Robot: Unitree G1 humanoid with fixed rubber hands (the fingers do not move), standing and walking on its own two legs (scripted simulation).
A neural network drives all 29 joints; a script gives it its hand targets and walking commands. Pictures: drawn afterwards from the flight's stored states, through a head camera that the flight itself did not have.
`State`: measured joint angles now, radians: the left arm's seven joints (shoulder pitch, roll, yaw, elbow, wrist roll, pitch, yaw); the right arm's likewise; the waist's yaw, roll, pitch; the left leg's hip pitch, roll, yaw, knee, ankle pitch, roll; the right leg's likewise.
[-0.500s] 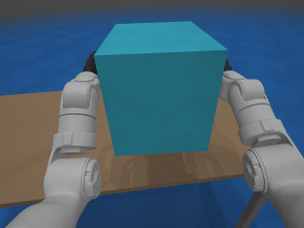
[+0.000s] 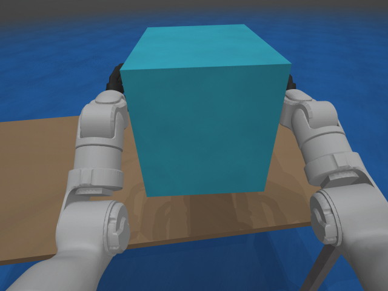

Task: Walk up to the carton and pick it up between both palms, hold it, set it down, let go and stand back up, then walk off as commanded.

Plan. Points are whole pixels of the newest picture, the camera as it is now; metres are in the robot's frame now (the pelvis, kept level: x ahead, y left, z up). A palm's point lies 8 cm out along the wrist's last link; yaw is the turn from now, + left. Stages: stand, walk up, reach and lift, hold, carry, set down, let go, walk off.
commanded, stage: set down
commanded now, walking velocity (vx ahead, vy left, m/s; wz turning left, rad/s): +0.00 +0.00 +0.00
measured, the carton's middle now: (200, 101) +0.44 -0.01 +0.24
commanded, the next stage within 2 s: none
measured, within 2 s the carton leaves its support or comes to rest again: neither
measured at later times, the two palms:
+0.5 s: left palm (118, 105) +0.43 +0.16 +0.25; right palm (268, 117) +0.41 -0.16 +0.21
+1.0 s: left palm (122, 117) +0.44 +0.17 +0.21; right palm (265, 125) +0.41 -0.16 +0.18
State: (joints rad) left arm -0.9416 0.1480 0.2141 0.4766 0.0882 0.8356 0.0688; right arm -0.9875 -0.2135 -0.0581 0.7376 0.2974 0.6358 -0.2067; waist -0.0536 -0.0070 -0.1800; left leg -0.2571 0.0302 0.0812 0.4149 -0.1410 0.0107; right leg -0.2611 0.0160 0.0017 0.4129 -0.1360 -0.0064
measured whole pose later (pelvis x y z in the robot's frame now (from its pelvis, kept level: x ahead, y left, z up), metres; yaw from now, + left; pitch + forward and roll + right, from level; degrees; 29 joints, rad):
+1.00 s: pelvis +0.02 +0.01 +0.00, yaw +0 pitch -1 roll -1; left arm -0.92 0.13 0.30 0.75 0.16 0.44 -0.01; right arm -0.84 -0.06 -0.21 0.82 0.07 0.29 -0.18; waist -0.05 -0.01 -0.09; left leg -0.22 0.03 0.08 0.39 -0.17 0.01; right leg -0.20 0.02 0.00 0.35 -0.14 -0.01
